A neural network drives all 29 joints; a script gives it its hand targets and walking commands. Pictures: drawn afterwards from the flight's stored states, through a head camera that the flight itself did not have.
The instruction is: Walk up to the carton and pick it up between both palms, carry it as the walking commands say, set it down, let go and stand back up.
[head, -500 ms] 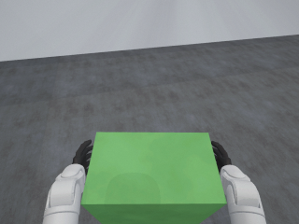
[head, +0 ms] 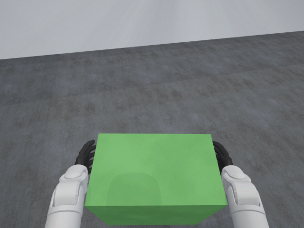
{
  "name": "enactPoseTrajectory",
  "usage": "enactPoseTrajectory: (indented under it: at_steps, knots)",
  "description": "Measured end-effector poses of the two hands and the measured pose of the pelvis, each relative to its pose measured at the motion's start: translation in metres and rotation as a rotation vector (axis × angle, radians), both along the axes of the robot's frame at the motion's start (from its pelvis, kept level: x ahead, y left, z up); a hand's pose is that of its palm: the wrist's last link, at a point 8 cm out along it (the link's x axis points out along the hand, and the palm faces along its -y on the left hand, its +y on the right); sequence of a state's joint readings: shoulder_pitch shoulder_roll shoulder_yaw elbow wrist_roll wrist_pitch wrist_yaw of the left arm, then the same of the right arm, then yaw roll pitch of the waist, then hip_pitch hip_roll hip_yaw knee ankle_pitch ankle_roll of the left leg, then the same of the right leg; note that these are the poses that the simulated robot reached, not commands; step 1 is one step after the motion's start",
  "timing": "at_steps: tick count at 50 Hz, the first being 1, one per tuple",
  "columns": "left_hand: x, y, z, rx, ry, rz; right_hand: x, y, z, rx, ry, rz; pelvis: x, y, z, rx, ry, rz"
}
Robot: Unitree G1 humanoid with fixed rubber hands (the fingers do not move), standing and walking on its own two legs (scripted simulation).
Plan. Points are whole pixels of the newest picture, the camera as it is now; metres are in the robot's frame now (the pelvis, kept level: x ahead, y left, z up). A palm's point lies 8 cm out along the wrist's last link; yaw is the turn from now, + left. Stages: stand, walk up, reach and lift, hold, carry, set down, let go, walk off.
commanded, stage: carry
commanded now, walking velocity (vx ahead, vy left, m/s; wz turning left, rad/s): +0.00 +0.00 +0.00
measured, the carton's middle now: (153, 184) +0.26 +0.01 -0.06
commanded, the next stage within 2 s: hold in 0.80 s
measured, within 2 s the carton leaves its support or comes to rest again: neither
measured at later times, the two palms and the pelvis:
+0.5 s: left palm (77, 170) +0.26 +0.22 +0.01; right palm (220, 171) +0.27 -0.17 +0.02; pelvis -0.01 +0.01 +0.00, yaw +0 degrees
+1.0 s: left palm (85, 169) +0.25 +0.19 +0.03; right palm (237, 168) +0.26 -0.20 +0.06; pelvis -0.02 +0.01 +0.00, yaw +3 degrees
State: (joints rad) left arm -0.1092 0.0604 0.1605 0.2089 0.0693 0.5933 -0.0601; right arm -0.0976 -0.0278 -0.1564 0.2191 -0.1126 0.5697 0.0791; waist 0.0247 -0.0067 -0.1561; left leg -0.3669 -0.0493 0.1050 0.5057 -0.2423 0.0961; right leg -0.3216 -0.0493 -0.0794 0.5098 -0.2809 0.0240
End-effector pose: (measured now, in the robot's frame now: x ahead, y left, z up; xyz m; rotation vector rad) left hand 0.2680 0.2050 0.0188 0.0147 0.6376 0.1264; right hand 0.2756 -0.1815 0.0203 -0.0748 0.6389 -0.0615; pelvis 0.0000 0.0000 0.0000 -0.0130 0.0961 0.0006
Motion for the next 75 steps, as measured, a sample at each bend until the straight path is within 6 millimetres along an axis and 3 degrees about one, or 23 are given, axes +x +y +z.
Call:
enactPoseTrajectory:
  at_steps: [41,44,54,64,75]
  knots:
    - [-0.007,0.015,-0.003,0.005,-0.007,-0.017,-0.011,0.015,-0.002,-0.013,-0.003,-0.003,-0.011,0.019,0.001,0.000,-0.011,-0.014]
    - [-0.013,0.010,0.011,0.004,-0.033,-0.008,-0.015,0.011,0.014,-0.010,-0.028,-0.003,-0.015,0.018,0.004,-0.004,-0.066,0.007]
    - [-0.012,-0.033,0.018,-0.051,-0.019,-0.013,-0.023,-0.032,0.044,-0.015,-0.030,-0.044,-0.028,0.000,0.004,0.014,-0.159,0.054]
    - [-0.017,-0.062,0.028,-0.022,-0.013,-0.029,-0.034,-0.061,0.040,0.018,-0.022,-0.057,-0.037,-0.024,0.002,0.020,-0.237,0.062]
    - [-0.027,-0.057,0.035,0.019,-0.019,-0.020,-0.029,-0.056,0.034,0.032,-0.022,-0.034,-0.045,-0.046,0.001,0.021,-0.273,0.102]
